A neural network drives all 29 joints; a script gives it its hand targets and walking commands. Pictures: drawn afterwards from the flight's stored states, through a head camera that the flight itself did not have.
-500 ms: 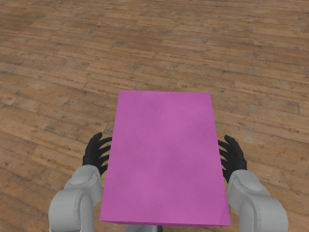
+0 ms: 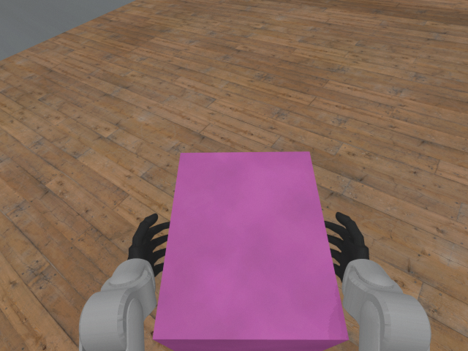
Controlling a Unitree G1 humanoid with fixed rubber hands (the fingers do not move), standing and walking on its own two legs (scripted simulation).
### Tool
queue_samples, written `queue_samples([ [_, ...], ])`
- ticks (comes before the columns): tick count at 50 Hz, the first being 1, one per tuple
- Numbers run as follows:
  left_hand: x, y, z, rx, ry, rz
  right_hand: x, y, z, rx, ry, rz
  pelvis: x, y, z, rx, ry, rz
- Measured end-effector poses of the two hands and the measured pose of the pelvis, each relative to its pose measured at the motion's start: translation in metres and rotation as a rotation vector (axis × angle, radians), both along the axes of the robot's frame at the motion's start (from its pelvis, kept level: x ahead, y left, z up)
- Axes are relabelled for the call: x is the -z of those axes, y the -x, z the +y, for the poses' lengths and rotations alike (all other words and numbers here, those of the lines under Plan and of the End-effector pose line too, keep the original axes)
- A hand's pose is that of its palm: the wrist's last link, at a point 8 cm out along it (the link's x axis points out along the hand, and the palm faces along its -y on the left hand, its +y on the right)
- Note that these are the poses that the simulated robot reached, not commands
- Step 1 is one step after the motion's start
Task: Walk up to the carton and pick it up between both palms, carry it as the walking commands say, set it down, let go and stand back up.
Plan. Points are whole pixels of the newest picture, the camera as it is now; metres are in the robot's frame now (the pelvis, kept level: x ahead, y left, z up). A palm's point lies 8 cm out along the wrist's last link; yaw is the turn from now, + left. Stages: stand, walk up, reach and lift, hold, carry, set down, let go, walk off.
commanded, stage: carry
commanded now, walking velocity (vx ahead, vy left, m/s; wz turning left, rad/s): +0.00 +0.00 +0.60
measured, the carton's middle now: (245, 256) +0.28 -0.01 +0.02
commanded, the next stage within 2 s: none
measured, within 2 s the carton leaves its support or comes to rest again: neither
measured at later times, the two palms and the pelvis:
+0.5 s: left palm (72, 289) +0.21 +0.23 +0.10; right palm (290, 262) +0.23 -0.08 +0.08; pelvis -0.02 +0.06 +0.01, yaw +6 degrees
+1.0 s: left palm (53, 303) +0.19 +0.24 +0.11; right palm (281, 259) +0.23 -0.06 +0.11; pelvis -0.03 +0.06 +0.02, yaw +6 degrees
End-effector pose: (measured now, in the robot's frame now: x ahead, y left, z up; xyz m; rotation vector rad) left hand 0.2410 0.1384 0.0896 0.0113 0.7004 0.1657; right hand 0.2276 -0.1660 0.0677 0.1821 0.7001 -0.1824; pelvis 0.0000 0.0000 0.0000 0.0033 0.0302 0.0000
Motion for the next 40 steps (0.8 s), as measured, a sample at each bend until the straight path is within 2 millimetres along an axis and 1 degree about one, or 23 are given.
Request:
queue_samples([
  [4, 0.003, 0.012, 0.027, -0.075, 0.049, -0.032, -0.016, -0.016, 0.026, -0.075, 0.047, -0.032, 0.000, 0.001, 0.007, -0.046, -0.011, 0.022],
  [8, 0.013, 0.022, 0.061, -0.158, 0.121, -0.073, -0.028, -0.029, 0.063, -0.159, 0.119, -0.071, 0.007, 0.002, 0.019, -0.088, -0.021, 0.030],
  [10, 0.019, 0.029, 0.075, -0.197, 0.145, -0.054, -0.028, -0.032, 0.078, -0.198, 0.145, -0.053, 0.005, 0.002, 0.024, -0.077, -0.012, 0.030],
  [13, 0.021, 0.039, 0.087, -0.228, 0.146, -0.013, -0.021, -0.029, 0.092, -0.228, 0.145, -0.011, 0.000, 0.004, 0.030, -0.080, 0.011, 0.022],
  [17, 0.015, 0.042, 0.093, -0.222, 0.113, 0.009, -0.013, -0.020, 0.096, -0.219, 0.109, 0.010, -0.002, 0.009, 0.039, -0.092, 0.011, 0.015],
  [20, 0.006, 0.039, 0.091, -0.194, 0.068, -0.011, -0.008, -0.016, 0.093, -0.191, 0.064, -0.012, -0.001, 0.014, 0.045, -0.082, 0.001, 0.004],
  [22, -0.002, 0.035, 0.090, -0.166, 0.038, -0.017, -0.008, -0.012, 0.091, -0.162, 0.033, -0.017, -0.003, 0.016, 0.050, -0.097, 0.017, -0.007],
  [25, -0.012, 0.033, 0.089, -0.134, 0.025, -0.024, -0.015, -0.004, 0.089, -0.131, 0.024, -0.025, -0.008, 0.017, 0.057, -0.107, 0.010, -0.005],
  [28, -0.019, 0.032, 0.089, -0.113, 0.040, -0.048, -0.028, 0.000, 0.088, -0.113, 0.040, -0.050, -0.011, 0.018, 0.060, -0.096, 0.002, -0.006],
  [34, -0.023, 0.040, 0.094, -0.122, 0.090, -0.083, -0.052, 0.000, 0.094, -0.127, 0.096, -0.083, -0.013, 0.018, 0.060, -0.100, 0.000, -0.010],
  [37, -0.022, 0.046, 0.099, -0.144, 0.102, -0.073, -0.056, 0.000, 0.100, -0.152, 0.114, -0.074, -0.015, 0.017, 0.060, -0.099, 0.000, -0.009],
  [40, -0.022, 0.051, 0.103, -0.164, 0.098, -0.056, -0.054, -0.001, 0.105, -0.174, 0.112, -0.056, -0.016, 0.017, 0.060, -0.100, 0.000, -0.007],
])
